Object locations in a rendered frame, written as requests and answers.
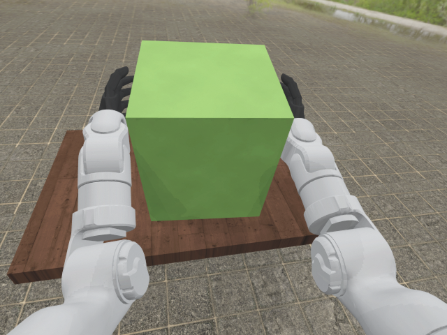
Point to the robot right hand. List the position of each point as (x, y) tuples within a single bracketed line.
[(293, 96)]

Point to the left robot upper arm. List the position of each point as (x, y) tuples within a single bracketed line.
[(100, 283)]

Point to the right robot upper arm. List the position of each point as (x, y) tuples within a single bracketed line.
[(357, 267)]

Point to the carton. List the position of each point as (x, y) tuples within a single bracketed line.
[(208, 123)]

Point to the robot right forearm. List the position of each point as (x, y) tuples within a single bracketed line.
[(329, 207)]

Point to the table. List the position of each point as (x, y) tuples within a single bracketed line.
[(42, 251)]

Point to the robot left forearm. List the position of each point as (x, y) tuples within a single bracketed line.
[(104, 183)]

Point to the robot left hand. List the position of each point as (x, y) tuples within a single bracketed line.
[(111, 99)]

